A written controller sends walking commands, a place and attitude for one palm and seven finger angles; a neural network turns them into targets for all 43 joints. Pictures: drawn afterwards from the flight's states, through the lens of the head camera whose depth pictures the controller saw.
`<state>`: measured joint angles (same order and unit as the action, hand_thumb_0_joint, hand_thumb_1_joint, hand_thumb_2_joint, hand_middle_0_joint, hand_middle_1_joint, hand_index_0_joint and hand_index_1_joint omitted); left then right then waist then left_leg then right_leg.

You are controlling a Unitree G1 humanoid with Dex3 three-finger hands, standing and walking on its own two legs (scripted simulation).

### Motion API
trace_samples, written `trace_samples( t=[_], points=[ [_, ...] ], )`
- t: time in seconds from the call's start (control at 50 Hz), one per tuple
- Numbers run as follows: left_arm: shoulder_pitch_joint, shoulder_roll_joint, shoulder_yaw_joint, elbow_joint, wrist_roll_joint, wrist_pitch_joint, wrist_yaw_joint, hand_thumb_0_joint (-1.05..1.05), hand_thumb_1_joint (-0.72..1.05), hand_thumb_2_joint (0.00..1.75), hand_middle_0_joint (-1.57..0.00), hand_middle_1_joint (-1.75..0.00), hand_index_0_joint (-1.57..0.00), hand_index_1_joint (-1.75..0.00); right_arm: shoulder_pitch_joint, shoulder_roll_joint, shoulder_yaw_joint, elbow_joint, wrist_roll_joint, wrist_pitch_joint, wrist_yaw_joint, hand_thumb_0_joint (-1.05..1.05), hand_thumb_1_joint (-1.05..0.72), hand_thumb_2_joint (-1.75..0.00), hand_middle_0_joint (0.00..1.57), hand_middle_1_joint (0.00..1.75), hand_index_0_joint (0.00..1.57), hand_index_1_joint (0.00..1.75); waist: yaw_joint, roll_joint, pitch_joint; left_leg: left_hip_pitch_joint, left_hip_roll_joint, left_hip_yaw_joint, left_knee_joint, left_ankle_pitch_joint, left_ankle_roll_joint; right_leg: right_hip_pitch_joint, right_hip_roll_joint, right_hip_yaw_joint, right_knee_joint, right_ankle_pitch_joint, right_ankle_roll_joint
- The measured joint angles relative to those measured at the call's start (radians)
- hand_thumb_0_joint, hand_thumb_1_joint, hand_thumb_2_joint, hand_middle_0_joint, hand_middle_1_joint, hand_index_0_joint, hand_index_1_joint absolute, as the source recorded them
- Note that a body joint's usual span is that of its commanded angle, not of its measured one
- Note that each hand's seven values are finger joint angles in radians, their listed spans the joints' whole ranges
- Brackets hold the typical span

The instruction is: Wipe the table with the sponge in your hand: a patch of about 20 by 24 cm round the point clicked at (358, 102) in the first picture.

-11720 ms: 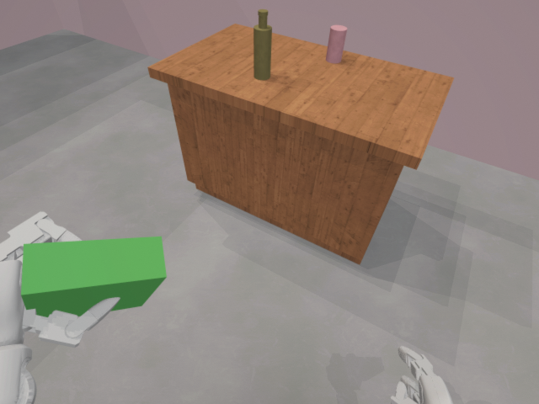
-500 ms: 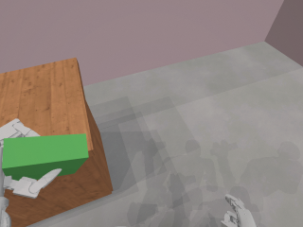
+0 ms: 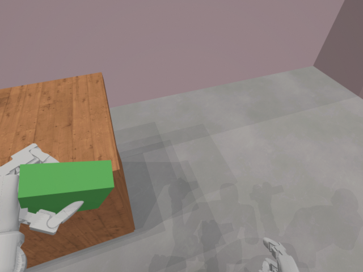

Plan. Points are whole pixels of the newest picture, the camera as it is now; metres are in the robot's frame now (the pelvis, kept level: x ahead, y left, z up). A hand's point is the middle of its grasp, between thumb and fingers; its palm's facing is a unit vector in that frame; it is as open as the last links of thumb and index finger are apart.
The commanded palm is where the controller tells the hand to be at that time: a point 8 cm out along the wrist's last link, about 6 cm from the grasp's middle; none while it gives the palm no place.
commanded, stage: come to a stop and stand still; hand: left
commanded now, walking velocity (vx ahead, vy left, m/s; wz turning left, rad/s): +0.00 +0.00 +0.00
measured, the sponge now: (79, 189) +0.22 +0.20 +0.14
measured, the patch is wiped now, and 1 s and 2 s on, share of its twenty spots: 0.00 0.00 0.00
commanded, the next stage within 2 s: look again from close up in 0.80 s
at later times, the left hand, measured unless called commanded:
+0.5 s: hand (39, 177) +0.23 +0.26 +0.16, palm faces +0.36 -0.83 -0.42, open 9.0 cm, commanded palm +0.18 +0.31 +0.18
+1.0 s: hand (14, 144) +0.28 +0.32 +0.19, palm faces +0.47 -0.76 -0.45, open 9.0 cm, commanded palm +0.19 +0.31 +0.18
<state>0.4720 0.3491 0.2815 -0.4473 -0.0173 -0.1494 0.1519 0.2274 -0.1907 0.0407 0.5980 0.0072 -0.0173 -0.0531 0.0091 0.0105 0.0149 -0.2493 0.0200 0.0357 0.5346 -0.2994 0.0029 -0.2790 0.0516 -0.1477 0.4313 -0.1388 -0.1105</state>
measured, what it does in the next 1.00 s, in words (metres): stands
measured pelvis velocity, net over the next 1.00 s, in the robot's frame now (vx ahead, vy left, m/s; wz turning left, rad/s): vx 0.03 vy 0.03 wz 0.00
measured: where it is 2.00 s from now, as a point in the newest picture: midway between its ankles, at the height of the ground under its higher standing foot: outside the picture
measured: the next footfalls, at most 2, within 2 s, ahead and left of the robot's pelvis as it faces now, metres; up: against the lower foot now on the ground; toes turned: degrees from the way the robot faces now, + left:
none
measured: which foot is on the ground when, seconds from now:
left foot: down 0.00-1.00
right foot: down 0.00-1.00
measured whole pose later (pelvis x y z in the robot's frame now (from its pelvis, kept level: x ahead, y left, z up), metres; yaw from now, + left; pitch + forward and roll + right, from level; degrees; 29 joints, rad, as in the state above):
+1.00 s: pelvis +0.03 +0.03 +0.00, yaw +0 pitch +0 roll +0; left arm 0.19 0.49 0.43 -0.28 -0.01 -0.25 0.09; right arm 0.23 -0.20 0.02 0.59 0.01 -0.11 -0.03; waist 0.06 -0.02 0.07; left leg -0.24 0.00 0.05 0.52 -0.28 0.03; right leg -0.29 0.03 -0.12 0.46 -0.18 -0.07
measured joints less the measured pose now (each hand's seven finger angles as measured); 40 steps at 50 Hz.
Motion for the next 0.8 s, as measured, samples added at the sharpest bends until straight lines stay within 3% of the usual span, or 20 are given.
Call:
trace_samples(
  t=[0.18,0.44,0.8],
  points=[
    [0.010,0.021,0.024,-0.002,0.005,-0.010,0.004,-0.01,-0.42,1.06,-0.86,-1.38,-0.86,-1.38,0.035,-0.015,0.000,-0.007,-0.001,0.000,-0.013,0.01,-0.90,-0.90,0.20,0.30,0.20,0.30,0.001,-0.001,0.011,0.023,-0.009,0.017,-0.060,0.078,0.009,0.007,-0.006,0.021,-0.022,-0.004,0.051],
    [0.016,0.006,0.018,-0.003,0.004,-0.026,0.000,-0.01,-0.42,1.06,-0.86,-1.38,-0.86,-1.38,0.018,-0.021,-0.011,-0.001,-0.002,-0.026,-0.014,0.01,-0.90,-0.90,0.20,0.30,0.20,0.30,-0.006,-0.001,0.006,0.017,-0.025,0.029,-0.040,0.046,0.025,-0.007,-0.021,0.036,0.009,-0.010,0.043],
    [0.015,0.007,0.024,-0.017,-0.010,-0.027,0.001,-0.01,-0.42,1.06,-0.86,-1.38,-0.86,-1.38,-0.022,-0.010,-0.008,-0.027,0.002,-0.011,-0.016,0.01,-0.90,-0.90,0.20,0.30,0.20,0.30,-0.005,-0.005,0.008,0.024,-0.032,0.024,-0.025,0.008,0.031,-0.006,-0.029,0.034,0.041,-0.057,0.053]
  ],
)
